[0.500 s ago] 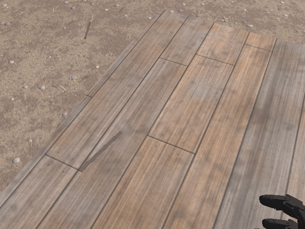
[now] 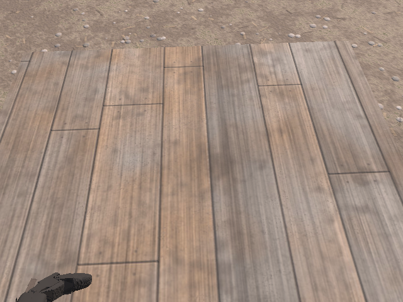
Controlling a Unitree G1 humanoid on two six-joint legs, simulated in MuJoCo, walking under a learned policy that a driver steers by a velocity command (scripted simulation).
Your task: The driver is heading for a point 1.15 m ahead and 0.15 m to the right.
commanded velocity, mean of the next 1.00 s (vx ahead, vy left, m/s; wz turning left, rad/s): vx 0.50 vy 0.00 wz -0.42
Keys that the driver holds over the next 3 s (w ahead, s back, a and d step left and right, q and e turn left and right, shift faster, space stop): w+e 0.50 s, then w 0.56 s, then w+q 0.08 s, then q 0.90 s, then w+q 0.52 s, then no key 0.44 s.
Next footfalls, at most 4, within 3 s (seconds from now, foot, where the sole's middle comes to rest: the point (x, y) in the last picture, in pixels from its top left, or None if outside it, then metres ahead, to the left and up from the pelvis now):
0.48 left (180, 300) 0.46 0.07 -0.75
0.96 right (280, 249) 0.60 -0.27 -0.75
1.44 left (236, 177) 0.90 -0.16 -0.75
1.90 right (294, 181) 0.87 -0.38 -0.75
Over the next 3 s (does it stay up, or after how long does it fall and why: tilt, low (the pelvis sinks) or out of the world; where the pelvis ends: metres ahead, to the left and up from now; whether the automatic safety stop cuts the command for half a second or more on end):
stays up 1.07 -0.12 0.02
